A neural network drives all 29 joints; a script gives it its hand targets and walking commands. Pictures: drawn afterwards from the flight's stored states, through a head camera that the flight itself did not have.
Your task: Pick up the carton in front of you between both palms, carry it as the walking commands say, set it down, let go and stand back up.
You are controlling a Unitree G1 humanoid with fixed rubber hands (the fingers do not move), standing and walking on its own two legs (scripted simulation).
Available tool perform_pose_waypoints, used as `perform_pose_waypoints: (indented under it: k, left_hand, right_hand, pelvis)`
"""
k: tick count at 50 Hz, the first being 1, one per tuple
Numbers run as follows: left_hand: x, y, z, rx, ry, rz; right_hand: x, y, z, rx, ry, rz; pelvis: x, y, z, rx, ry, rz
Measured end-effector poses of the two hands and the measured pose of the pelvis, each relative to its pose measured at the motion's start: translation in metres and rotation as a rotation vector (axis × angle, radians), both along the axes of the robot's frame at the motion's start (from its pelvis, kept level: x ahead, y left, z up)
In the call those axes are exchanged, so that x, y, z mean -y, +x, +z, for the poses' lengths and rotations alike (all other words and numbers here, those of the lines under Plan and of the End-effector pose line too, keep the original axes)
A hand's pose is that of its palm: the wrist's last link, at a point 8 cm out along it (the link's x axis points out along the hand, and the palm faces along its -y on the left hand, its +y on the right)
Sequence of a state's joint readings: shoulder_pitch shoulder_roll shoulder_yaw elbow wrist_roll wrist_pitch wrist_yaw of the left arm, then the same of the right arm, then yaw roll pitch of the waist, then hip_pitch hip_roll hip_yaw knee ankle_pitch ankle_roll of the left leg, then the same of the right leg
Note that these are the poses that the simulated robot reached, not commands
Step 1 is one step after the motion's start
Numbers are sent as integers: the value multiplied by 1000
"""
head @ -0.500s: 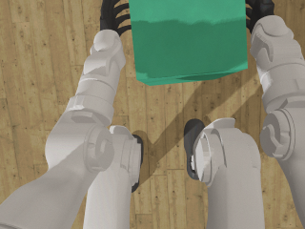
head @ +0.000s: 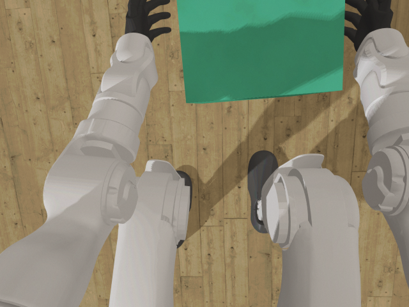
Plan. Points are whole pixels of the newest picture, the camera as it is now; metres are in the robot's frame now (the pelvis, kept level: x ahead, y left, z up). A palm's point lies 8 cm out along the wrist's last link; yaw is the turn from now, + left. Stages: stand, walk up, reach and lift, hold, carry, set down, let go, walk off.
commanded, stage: set down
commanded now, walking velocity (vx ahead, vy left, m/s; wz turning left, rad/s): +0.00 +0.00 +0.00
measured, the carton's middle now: (250, 41) +0.51 -0.10 -0.24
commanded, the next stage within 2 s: let go in 1.20 s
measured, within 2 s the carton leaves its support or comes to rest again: neither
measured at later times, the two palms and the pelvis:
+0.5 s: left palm (107, 4) +0.53 +0.07 -0.05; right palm out of the picture +0.50 -0.31 -0.06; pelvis +0.01 +0.00 +0.07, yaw -1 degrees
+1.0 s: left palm out of the picture +0.52 +0.08 +0.09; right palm out of the picture +0.50 -0.32 +0.09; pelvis +0.04 -0.01 +0.20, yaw -3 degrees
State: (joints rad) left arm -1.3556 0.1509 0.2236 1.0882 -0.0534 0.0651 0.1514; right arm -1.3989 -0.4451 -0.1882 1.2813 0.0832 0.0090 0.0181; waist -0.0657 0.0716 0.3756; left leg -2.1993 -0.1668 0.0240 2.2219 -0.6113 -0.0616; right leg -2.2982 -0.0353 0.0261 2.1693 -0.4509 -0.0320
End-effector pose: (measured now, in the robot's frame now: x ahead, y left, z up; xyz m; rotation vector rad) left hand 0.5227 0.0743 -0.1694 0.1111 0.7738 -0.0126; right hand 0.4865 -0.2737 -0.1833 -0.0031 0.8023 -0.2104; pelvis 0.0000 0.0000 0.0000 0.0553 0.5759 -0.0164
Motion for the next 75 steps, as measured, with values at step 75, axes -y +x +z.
perform_pose_waypoints:
  k: [75]
  left_hand:
    - [-34,-55,384,28,107,-66]
  right_hand:
    - [44,-62,393,26,-109,40]
  pelvis:
    - [23,87,325,-44,-7,-100]
